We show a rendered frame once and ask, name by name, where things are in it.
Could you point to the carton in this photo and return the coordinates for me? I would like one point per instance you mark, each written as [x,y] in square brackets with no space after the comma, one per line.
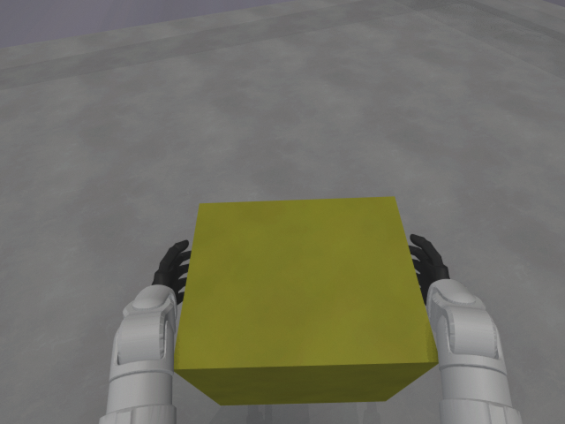
[302,302]

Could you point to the right robot hand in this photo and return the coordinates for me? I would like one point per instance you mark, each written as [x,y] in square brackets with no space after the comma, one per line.
[430,265]

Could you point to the robot right forearm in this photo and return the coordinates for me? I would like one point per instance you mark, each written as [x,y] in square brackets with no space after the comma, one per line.
[474,380]

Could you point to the left robot hand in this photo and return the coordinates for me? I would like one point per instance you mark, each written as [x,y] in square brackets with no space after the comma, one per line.
[169,270]

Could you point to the robot left forearm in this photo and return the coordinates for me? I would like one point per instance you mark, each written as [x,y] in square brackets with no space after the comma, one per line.
[142,361]

